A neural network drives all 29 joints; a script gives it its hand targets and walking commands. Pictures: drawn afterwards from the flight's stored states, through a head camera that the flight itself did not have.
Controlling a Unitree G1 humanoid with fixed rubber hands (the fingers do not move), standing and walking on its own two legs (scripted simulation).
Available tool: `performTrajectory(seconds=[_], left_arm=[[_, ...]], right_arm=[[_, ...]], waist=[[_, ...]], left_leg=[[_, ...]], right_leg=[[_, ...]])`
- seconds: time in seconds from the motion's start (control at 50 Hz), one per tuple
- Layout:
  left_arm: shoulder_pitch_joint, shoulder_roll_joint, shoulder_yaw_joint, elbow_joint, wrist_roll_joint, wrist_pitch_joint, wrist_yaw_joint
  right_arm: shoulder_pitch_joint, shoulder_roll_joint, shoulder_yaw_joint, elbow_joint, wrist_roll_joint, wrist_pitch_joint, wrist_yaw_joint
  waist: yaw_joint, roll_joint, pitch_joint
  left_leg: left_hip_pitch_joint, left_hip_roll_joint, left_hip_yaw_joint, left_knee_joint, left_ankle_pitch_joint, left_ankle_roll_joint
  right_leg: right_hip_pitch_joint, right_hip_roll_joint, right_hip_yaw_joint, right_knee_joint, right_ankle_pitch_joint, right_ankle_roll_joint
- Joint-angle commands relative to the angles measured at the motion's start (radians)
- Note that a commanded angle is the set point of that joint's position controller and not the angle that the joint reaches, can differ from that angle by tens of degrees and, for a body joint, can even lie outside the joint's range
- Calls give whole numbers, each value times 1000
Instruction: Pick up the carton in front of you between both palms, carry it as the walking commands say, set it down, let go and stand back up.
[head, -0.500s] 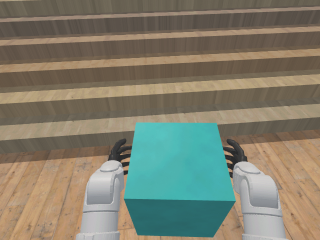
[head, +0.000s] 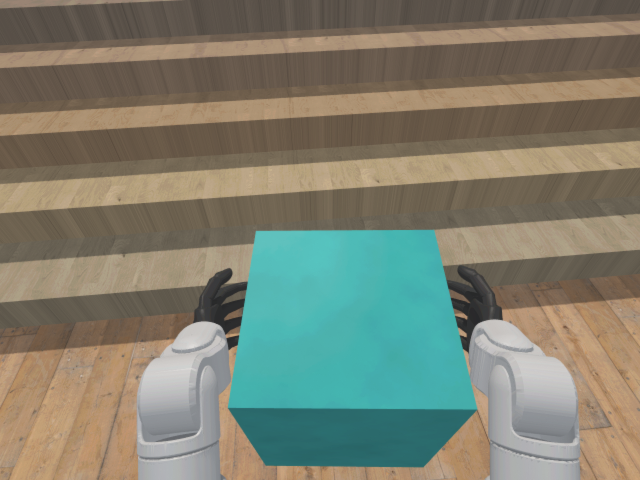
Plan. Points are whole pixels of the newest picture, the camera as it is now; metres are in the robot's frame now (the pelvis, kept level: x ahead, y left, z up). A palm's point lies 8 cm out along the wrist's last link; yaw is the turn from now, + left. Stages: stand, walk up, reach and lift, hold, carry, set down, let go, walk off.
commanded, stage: carry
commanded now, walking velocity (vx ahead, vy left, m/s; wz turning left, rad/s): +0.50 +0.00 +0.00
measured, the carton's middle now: (344, 355) +0.28 +0.01 +0.03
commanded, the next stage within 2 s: none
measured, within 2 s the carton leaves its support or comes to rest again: neither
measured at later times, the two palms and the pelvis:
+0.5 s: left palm (269, 141) +0.60 +0.14 +0.14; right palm (450, 143) +0.61 -0.16 +0.14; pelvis +0.32 -0.01 +0.00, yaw +1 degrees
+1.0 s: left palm (292, 35) +1.04 +0.15 +0.17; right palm (418, 33) +1.03 -0.15 +0.18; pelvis +0.64 +0.01 +0.00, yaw +0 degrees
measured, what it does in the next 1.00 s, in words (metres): walks ahead: right foot, then left foot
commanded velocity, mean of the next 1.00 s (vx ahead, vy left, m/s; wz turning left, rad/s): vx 0.50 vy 0.00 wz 0.00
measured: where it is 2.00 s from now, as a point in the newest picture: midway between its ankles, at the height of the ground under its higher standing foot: (356, 183)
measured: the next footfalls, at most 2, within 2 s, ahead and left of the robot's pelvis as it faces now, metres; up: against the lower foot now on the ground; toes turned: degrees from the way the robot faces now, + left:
right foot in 0.48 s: +0.49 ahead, -0.10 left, +0.00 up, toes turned -11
left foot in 0.96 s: +0.77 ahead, +0.08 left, +0.00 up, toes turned +6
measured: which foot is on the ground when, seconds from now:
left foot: down 0.00-0.48, up 0.50-0.94, down 0.96-1.00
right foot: up 0.00-0.46, down 0.48-0.96, up 0.98-1.00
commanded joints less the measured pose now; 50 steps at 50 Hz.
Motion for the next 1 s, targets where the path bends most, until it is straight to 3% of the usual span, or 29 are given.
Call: performTrajectory(seconds=[0.0,0.02,0.04,0.06,0.08,0.12,0.16,0.28,0.38,0.42,0.44,0.46,0.48,0.5,0.52,0.54,0.56,0.58,0.62,0.72,0.84,0.86,0.88,0.9,0.92,0.94,0.96,0.98], left_arm=[[-532,-825,-740,-66,-428,21,-285],[-542,-831,-742,-36,-423,21,-286],[-541,-844,-736,-25,-421,16,-287],[-538,-873,-736,-13,-420,10,-287],[-525,-894,-736,-1,-410,1,-284],[-481,-936,-731,31,-389,-17,-276],[-429,-954,-725,53,-364,-36,-265],[-423,-933,-731,-8,-345,-51,-233],[-542,-818,-734,-148,-400,2,-218],[-584,-751,-718,-157,-418,34,-215],[-601,-717,-706,-151,-420,49,-213],[-629,-684,-690,-141,-418,63,-213],[-656,-652,-674,-125,-416,80,-210],[-702,-607,-655,-91,-411,86,-210],[-726,-633,-657,-84,-438,100,-208],[-780,-647,-656,-89,-453,109,-207],[-841,-680,-658,-86,-469,116,-207],[-905,-701,-658,-81,-478,119,-208],[-992,-726,-653,-32,-496,125,-211],[-1166,-761,-620,164,-520,122,-224],[-1357,-807,-526,326,-514,107,-211],[-1387,-813,-509,353,-509,105,-206],[-1407,-819,-492,377,-505,104,-202],[-1430,-828,-477,395,-505,105,-197],[-1456,-832,-464,411,-502,105,-193],[-1476,-833,-450,431,-492,105,-190],[-1473,-857,-432,476,-493,114,-185],[-1490,-855,-408,466,-470,112,-176]], right_arm=[[-405,845,659,11,335,12,233],[-418,862,668,8,355,13,236],[-436,893,684,2,369,11,239],[-456,917,696,-2,381,5,243],[-474,942,711,-4,398,0,248],[-481,965,731,-9,422,-10,259],[-458,963,740,-11,436,-16,271],[-445,902,732,-63,453,-17,287],[-495,785,691,-156,437,25,254],[-534,719,671,-172,427,52,237],[-562,682,662,-177,424,68,229],[-601,647,657,-174,421,83,222],[-655,614,650,-165,420,100,217],[-714,635,652,-169,438,121,211],[-757,628,634,-137,437,131,207],[-795,647,622,-118,444,138,204],[-833,663,609,-98,449,141,201],[-869,681,602,-79,449,143,198],[-928,698,590,-11,441,147,191],[-1086,740,561,189,424,138,173],[-1308,800,490,331,460,129,163],[-1337,804,472,351,462,130,163],[-1360,810,456,377,466,130,164],[-1369,817,435,409,469,130,166],[-1375,821,416,429,468,128,169],[-1373,819,384,454,468,128,174],[-1408,796,363,482,457,124,172],[-1413,839,359,483,478,125,175]], waist=[[-64,306,-286],[-61,246,-268],[-62,185,-244],[-60,97,-243],[-55,49,-236],[-49,93,-249],[-49,117,-243],[-53,163,-151],[-60,186,-87],[-51,202,-125],[-37,186,-177],[-15,143,-250],[22,22,-330],[20,-255,-381],[30,-227,-354],[16,-170,-338],[12,-37,-330],[8,8,-314],[8,-21,-326],[10,-61,-278],[29,-90,-238],[17,-130,-266],[-10,-122,-289],[-58,-82,-340],[-124,1,-415],[-149,132,-445],[-113,367,-536],[-117,310,-563]], left_leg=[[715,388,-757,-307,-319,150],[688,433,-819,-340,-270,202],[620,400,-723,-324,-161,189],[580,377,-638,-315,-103,170],[535,353,-553,-321,-48,138],[503,312,-419,-347,0,96],[517,288,-344,-364,45,94],[597,227,-189,-355,286,74],[614,206,-117,-320,422,63],[612,201,-71,-199,614,38],[582,173,-18,-54,661,16],[473,135,10,136,562,-5],[297,111,-3,397,248,-22],[-63,-49,-76,675,-214,-55],[-173,-32,-217,825,-344,-23],[-208,15,-244,865,-313,3],[-200,51,-259,818,-252,13],[-185,78,-260,753,-213,12],[-140,83,-234,650,-173,0],[-212,66,-174,405,-109,-23],[-123,4,-85,89,44,1],[-43,-18,-67,88,53,17],[49,-46,-48,47,67,29],[220,-87,-1,-31,116,29],[455,-55,-14,-73,164,33],[662,131,-271,-24,299,47],[872,362,-720,-89,449,238],[890,390,-791,-113,305,307]], right_leg=[[-599,132,-28,615,112,4],[-681,84,109,760,46,-33],[-690,35,136,790,72,-59],[-692,1,143,760,122,-68],[-677,-26,150,691,182,-69],[-623,-20,120,556,245,-62],[-623,-1,83,442,261,-50],[-682,35,-12,143,435,-33],[-594,65,-70,8,511,-70],[-443,106,-109,-21,500,-89],[-295,154,-151,-65,475,-92],[-90,154,-148,-69,415,-94],[93,-53,129,-90,249,-110],[302,-290,626,-212,124,-275],[272,-293,673,-283,206,-301],[233,-265,555,-246,349,-288],[173,-242,460,-231,451,-257],[105,-231,388,-232,500,-238],[42,-197,285,-252,487,-216],[42,-149,159,-256,588,-235],[78,-83,41,-164,820,-196],[62,-82,11,-106,890,-189],[40,-69,-17,-24,988,-170],[-1,-34,-69,132,1020,-133],[-120,8,-79,337,877,-106],[-343,44,-16,530,514,-81],[-626,192,52,822,23,-40],[-747,156,151,983,4,-65]])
